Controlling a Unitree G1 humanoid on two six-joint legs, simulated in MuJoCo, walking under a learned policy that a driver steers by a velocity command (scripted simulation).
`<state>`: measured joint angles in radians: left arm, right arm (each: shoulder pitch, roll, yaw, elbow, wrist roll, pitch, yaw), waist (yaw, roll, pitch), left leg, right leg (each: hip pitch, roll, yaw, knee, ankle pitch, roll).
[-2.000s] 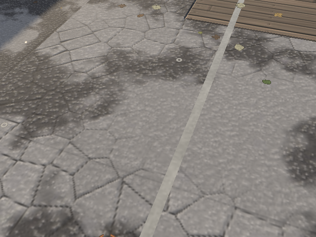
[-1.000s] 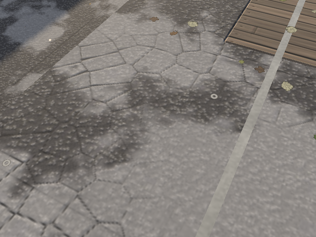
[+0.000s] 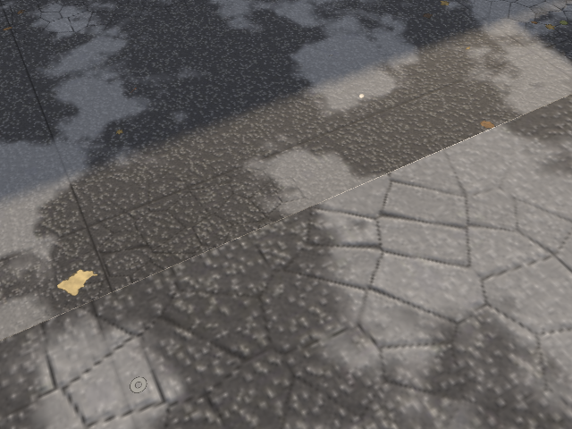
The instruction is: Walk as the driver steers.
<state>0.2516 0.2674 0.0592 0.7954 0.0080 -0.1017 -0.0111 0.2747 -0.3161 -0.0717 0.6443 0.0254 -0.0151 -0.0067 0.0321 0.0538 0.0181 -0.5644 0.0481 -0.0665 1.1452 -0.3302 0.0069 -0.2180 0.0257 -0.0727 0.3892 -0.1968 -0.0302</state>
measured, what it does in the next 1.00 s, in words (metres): walks ahead, turning right: left foot, then right foot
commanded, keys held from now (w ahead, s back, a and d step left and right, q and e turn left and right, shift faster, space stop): w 0.30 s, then w+e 0.70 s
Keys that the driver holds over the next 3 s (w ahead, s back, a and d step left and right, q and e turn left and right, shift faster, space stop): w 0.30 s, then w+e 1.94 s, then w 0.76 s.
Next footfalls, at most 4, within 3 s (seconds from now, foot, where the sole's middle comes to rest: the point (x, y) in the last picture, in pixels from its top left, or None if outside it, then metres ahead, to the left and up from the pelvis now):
0.30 left None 0.32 0.16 -0.78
0.84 right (354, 387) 0.59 -0.09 -0.78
1.28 left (312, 280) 0.89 0.01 -0.78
1.80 right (446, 282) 0.88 -0.35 -0.78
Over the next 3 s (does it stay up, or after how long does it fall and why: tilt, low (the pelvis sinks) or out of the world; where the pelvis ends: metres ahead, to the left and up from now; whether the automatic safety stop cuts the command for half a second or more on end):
stays up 1.09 -0.77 0.01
